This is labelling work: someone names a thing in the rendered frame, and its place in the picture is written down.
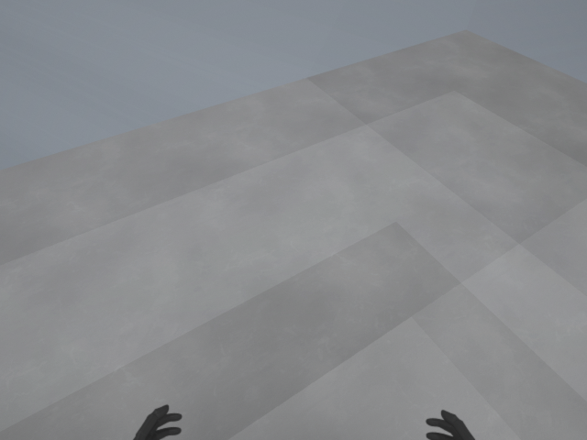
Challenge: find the robot right hand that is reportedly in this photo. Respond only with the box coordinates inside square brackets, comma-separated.
[426, 410, 475, 440]

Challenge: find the robot left hand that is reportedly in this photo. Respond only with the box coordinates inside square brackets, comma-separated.
[133, 404, 182, 440]

